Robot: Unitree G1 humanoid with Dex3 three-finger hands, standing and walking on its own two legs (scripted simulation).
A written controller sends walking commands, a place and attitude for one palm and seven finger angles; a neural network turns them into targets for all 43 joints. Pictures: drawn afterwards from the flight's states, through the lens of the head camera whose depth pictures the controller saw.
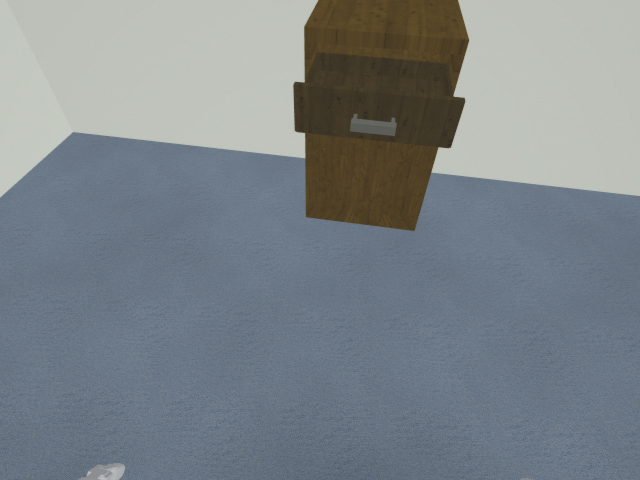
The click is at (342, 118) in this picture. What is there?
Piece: drawer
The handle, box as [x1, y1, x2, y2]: [350, 114, 396, 135]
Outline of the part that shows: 351,119 351,131 394,135 396,123 394,122 394,118 392,117 390,122 357,119 357,114 354,114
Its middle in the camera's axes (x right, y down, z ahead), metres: +0.14 -0.31 +1.04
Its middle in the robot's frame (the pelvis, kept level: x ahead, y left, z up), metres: +0.99 -0.09 -0.07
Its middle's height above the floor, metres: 0.70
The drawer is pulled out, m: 0.29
